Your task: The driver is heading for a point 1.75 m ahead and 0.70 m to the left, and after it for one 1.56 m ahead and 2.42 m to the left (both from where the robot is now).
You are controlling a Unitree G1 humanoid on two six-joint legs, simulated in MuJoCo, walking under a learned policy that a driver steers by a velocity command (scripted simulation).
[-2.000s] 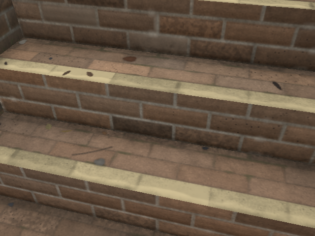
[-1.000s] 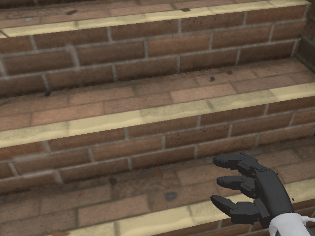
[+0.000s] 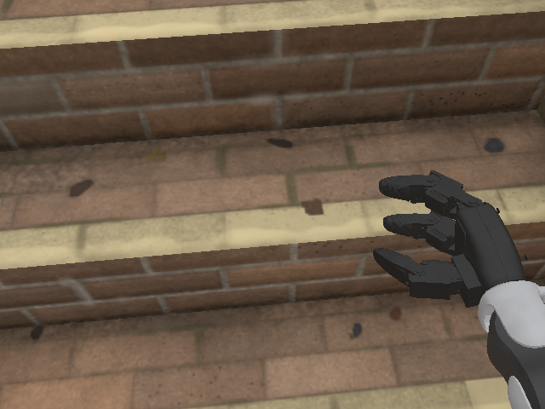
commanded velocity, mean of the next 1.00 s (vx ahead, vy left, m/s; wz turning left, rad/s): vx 0.08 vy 0.00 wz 0.65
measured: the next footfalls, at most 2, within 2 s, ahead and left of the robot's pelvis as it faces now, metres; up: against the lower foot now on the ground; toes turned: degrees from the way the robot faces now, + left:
left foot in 0.08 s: -0.21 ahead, +0.08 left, +0.02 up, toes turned +16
right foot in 0.28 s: +0.16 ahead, -0.05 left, +0.21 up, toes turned +19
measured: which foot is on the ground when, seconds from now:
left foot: up 0.00-0.06, down 0.08-0.24, up 0.26-0.70, down 0.72-1.00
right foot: down 0.00-0.02, up 0.04-0.26, down 0.28-0.72, up 0.74-1.00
